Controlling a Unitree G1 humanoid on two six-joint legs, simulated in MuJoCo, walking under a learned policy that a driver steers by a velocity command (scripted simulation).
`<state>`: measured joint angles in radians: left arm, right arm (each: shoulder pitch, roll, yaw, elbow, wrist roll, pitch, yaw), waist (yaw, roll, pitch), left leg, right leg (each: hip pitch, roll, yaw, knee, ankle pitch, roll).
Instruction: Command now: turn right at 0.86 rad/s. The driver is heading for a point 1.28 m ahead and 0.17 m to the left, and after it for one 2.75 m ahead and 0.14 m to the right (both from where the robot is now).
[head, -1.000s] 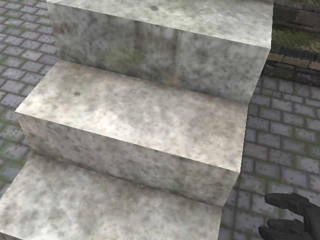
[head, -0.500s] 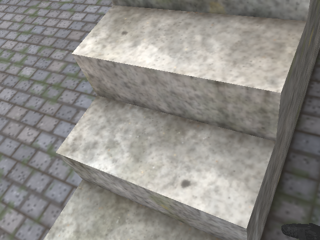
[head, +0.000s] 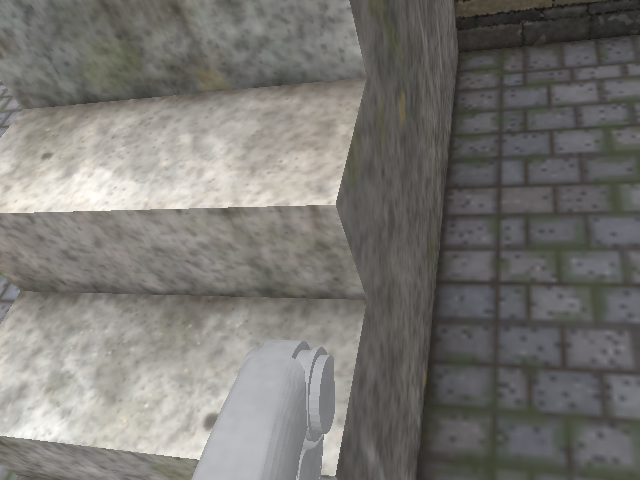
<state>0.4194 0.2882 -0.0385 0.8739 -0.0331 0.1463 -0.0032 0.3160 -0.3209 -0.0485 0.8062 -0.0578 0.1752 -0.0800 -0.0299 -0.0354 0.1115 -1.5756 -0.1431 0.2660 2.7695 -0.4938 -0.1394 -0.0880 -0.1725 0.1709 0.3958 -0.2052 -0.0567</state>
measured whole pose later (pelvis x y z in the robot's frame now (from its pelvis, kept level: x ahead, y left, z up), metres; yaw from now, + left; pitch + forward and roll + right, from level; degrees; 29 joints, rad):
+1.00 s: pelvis -0.13 -0.24 -0.04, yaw +4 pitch -14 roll +24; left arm 0.12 0.42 -0.13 0.89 -0.03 0.20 -0.12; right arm 0.07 -0.20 -0.05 0.78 0.05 0.10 -0.21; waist -0.12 -0.18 0.22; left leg -2.06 -0.35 0.43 2.91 -0.60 -0.28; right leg 0.00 -0.29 -0.11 0.78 -0.57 0.00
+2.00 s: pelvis +0.21 -0.60 -0.05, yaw +58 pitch +5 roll -3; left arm 0.64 0.25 0.07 0.96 0.00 -0.02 -0.03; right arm -0.07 -0.23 0.01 0.62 -0.04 -0.06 0.03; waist 0.15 -0.07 -0.07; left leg -0.38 -0.06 -0.07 0.70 -0.41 0.06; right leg -0.28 0.00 0.07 0.76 -0.49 -0.05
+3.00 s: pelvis +0.69 -0.41 -0.05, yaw +18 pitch +3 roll -2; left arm -0.08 0.30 -0.02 0.72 0.07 0.00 -0.15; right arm 0.56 -0.31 -0.07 1.04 0.00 -0.11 -0.06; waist -0.10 -0.08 0.08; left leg 0.06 0.18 0.12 0.46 -0.43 -0.08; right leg -0.45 0.00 -0.01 0.45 -0.08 -0.14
